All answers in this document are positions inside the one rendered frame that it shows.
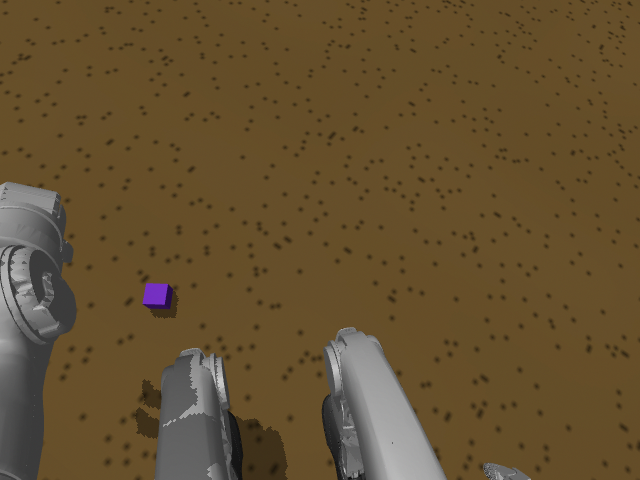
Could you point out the cube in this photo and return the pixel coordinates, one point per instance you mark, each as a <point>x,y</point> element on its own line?
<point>157,296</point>

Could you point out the right robot foot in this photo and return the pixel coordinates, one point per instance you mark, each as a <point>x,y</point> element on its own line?
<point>333,439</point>

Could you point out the left robot arm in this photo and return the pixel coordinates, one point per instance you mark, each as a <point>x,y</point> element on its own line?
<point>36,306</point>

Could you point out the right robot hand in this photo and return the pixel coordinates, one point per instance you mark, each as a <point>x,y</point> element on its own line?
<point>498,472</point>

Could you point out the left robot foot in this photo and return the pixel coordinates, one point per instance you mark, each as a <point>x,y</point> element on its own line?
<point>237,452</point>

